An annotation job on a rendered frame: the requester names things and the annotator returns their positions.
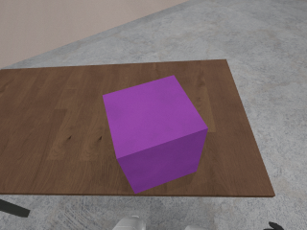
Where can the left robot thigh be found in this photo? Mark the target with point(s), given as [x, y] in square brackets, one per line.
[130, 223]

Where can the carton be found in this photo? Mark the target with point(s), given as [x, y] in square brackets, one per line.
[157, 133]

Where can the table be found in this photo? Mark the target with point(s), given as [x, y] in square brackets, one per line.
[55, 138]

